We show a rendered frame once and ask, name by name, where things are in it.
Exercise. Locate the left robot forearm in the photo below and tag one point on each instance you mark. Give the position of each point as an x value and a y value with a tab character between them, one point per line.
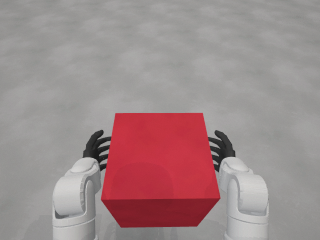
73	201

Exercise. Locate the robot right hand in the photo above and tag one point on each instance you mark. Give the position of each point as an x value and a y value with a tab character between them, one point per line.
225	150

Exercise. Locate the carton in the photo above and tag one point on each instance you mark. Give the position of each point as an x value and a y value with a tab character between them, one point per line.
159	171

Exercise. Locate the right robot forearm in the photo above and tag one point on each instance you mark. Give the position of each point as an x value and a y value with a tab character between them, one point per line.
247	201

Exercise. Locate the robot left hand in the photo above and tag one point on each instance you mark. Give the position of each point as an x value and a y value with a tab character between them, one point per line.
93	150

